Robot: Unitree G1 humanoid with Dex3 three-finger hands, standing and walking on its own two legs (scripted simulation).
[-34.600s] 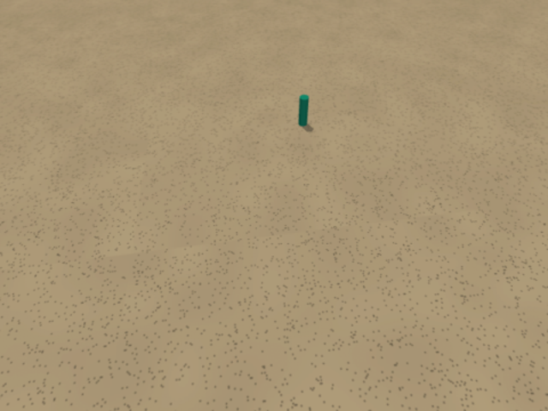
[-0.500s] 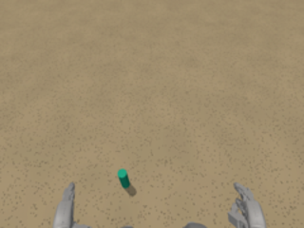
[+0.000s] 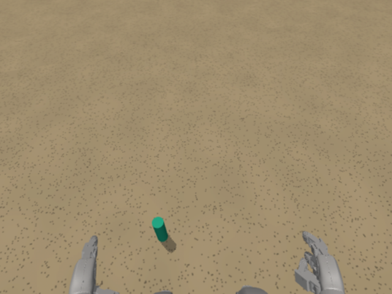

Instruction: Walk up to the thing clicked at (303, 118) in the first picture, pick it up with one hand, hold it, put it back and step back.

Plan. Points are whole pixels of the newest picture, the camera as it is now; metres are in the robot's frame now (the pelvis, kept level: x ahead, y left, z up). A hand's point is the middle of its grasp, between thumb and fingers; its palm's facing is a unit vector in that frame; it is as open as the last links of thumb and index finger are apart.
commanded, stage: home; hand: left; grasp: from the side
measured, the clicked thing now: (160, 229) +0.48 +0.19 -0.63
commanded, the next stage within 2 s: stand in 0.46 s
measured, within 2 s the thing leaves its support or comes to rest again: neither
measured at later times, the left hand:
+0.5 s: hand (117, 280) +0.17 +0.18 -0.06, palm faces +0.11 -0.95 -0.28, open 17.3 cm
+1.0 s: hand (116, 278) +0.17 +0.18 -0.06, palm faces +0.11 -0.95 -0.28, open 9.3 cm
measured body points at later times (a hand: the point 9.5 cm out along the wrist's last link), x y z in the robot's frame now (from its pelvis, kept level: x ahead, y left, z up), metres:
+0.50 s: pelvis +0.00 +0.00 +0.00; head +0.02 +0.00 +0.45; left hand +0.16 +0.23 -0.04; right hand +0.16 -0.24 -0.07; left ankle +0.00 +0.13 -0.69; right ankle +0.02 -0.13 -0.69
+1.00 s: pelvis +0.00 +0.00 +0.00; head +0.02 +0.00 +0.45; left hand +0.16 +0.23 -0.04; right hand +0.16 -0.24 -0.07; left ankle +0.00 +0.13 -0.69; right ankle +0.02 -0.13 -0.69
